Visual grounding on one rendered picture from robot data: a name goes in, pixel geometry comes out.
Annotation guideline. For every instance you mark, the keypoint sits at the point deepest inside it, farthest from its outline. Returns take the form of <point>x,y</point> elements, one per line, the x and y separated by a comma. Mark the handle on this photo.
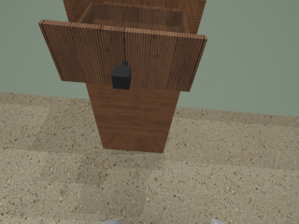
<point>121,76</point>

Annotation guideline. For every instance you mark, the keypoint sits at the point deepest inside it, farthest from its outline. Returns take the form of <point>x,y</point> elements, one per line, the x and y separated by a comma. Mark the drawer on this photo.
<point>154,42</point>

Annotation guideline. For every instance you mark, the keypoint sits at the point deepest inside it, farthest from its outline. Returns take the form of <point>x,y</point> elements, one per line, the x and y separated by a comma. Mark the cabinet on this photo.
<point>138,119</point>

